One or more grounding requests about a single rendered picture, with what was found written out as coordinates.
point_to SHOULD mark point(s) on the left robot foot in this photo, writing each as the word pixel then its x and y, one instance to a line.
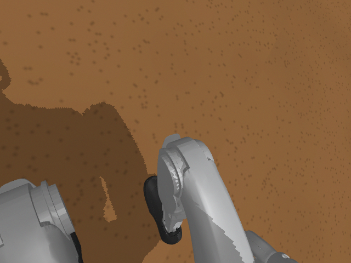
pixel 77 246

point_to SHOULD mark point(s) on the right robot foot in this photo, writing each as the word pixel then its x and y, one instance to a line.
pixel 155 208

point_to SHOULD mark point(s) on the right robot arm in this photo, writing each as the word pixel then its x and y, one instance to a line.
pixel 280 257

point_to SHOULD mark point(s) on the right robot hand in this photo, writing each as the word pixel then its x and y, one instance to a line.
pixel 261 250

